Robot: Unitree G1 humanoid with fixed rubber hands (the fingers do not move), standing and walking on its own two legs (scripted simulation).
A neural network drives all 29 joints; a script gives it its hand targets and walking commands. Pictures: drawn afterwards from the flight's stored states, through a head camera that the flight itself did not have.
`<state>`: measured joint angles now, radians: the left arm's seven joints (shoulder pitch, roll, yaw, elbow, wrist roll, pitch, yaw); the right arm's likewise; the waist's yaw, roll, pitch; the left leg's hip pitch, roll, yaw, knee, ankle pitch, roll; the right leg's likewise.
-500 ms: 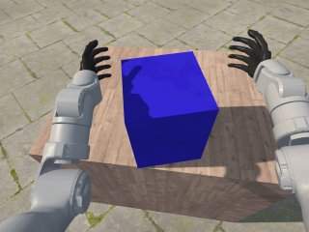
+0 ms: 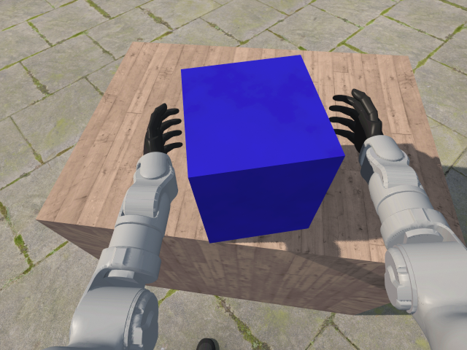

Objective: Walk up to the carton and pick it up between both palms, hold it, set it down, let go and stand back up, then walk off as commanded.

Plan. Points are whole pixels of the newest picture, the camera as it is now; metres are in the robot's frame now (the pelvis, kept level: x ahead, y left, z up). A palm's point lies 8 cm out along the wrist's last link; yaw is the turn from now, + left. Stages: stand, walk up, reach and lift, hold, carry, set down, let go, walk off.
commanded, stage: reach and lift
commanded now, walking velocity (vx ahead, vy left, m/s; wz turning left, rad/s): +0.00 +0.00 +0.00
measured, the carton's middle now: (251, 157) +0.44 +0.03 +0.03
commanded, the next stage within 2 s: none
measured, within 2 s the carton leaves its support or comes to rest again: neither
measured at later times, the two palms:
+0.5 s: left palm (165, 155) +0.41 +0.18 +0.06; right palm (357, 128) +0.49 -0.15 +0.08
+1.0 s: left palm (167, 158) +0.40 +0.17 +0.06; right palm (339, 144) +0.47 -0.12 +0.06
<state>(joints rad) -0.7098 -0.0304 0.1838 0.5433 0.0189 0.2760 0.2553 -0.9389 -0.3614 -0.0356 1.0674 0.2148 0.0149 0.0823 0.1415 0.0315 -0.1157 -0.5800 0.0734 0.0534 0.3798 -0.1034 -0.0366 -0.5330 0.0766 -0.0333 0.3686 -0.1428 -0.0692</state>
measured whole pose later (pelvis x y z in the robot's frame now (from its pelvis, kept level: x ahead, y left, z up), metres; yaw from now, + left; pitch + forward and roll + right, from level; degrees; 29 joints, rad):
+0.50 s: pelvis +0.00 -0.01 +0.00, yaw +1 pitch +20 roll +0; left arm -0.77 -0.06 0.28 0.80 0.08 0.01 0.23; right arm -1.02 -0.31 -0.02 1.22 0.16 -0.12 0.04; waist 0.14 0.03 -0.17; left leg -0.63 0.07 0.04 0.36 -0.09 -0.05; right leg -0.59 0.08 -0.05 0.38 -0.15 -0.08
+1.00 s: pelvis +0.01 +0.00 +0.00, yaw +0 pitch +15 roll +0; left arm -0.70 -0.19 0.47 0.68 0.34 0.00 0.18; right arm -0.93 -0.09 -0.47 1.16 -0.28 -0.20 0.08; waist 0.09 0.01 -0.08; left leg -0.49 0.06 0.06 0.34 -0.10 -0.04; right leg -0.44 0.07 -0.03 0.34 -0.15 -0.07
